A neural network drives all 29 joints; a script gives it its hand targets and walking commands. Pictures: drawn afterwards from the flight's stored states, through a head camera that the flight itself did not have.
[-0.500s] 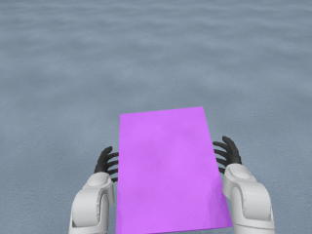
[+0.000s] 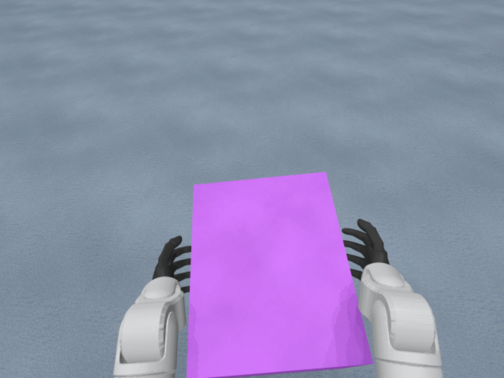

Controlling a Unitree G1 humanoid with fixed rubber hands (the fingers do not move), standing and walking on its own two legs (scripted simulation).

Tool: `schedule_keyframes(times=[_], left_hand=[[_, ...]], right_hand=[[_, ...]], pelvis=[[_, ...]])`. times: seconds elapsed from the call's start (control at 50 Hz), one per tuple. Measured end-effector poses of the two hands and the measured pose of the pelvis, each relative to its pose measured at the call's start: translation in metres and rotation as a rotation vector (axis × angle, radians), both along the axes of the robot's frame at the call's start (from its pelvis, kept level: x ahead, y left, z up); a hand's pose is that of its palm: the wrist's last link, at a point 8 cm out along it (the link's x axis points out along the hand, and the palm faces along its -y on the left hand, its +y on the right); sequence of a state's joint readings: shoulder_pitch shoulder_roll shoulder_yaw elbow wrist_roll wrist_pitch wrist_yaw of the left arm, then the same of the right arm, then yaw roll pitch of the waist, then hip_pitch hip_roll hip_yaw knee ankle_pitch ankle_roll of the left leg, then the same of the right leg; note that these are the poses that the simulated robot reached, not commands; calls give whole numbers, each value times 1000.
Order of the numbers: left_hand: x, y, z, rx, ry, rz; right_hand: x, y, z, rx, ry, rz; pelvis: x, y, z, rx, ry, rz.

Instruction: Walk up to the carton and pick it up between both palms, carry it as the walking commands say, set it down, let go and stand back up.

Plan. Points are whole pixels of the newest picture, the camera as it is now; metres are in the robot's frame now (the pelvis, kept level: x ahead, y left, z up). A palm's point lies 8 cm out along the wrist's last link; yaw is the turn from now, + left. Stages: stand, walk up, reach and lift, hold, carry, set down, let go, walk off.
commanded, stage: carry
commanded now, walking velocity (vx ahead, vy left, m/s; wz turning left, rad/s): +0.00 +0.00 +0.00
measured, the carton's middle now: (269, 278) +0.31 +0.00 -0.01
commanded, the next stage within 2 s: none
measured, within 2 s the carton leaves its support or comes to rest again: neither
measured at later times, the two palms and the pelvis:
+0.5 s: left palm (171, 280) +0.26 +0.14 +0.08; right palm (386, 264) +0.27 -0.16 +0.10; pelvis +0.01 -0.01 +0.00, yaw -2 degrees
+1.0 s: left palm (270, 296) +0.24 +0.00 +0.07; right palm (494, 270) +0.26 -0.30 +0.10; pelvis -0.01 -0.16 -0.01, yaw +1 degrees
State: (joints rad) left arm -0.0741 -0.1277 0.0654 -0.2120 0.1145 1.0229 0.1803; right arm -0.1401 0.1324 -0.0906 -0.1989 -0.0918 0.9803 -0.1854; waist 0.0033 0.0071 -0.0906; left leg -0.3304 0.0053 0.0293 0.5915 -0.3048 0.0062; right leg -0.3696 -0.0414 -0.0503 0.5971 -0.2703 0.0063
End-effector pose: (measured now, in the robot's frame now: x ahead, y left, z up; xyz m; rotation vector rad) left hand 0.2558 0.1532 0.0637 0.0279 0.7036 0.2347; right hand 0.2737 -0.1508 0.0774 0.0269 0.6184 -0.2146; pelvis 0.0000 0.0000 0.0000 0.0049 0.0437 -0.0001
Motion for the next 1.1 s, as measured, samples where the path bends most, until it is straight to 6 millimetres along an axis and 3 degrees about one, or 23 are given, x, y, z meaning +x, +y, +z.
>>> schedule_keyframes(times=[0.28, 0.34, 0.42, 0.48, 0.58, 0.66, 0.74, 0.8, 0.9, 1.02, 1.1], left_hand=[[4, 1, -5, -6, 16, -13], [3, 1, 4, -20, -17, -4], [6, 2, 0, -22, -7, 9], [1, -7, 14, -28, -34, 12], [0, -36, 30, -20, -31, -11], [1, -71, 36, -6, -31, -39], [1, -109, 31, 15, -35, -49], [-3, -131, 22, 19, 26, -61], [-13, -147, 13, -15, 51, -27], [-21, -154, 8, -51, -8, 37], [-28, -165, 9, -57, 33, 57]], right_hand=[[3, 0, -6, 2, 21, -7], [1, 1, 4, 3, -12, -16], [3, 3, 9, -28, -4, 3], [-3, -4, 23, -31, -33, -11], [-15, -34, 32, -27, -25, -42], [-22, -69, 33, -10, -23, -67], [-24, -108, 23, 6, -26, -78], [-27, -130, 14, 4, 38, -84], [-26, -145, 20, -20, 58, -54], [-14, -150, 28, -49, -1, 13], [-16, -161, 26, -63, 42, 37]], pelvis=[[5, 3, 0, 0, -3, -2], [7, 3, 0, -7, 3, -3], [9, 0, -1, -2, 8, -13], [10, -6, 0, -7, 24, -28], [9, -29, 5, -25, 34, -42], [6, -58, 3, -34, 37, -43], [4, -93, -10, -31, 30, -46], [1, -112, -6, -19, 25, -14], [-5, -138, -2, -12, 31, -1], [-6, -162, -13, -39, 57, 17], [-8, -177, -4, -37, 51, 7]])
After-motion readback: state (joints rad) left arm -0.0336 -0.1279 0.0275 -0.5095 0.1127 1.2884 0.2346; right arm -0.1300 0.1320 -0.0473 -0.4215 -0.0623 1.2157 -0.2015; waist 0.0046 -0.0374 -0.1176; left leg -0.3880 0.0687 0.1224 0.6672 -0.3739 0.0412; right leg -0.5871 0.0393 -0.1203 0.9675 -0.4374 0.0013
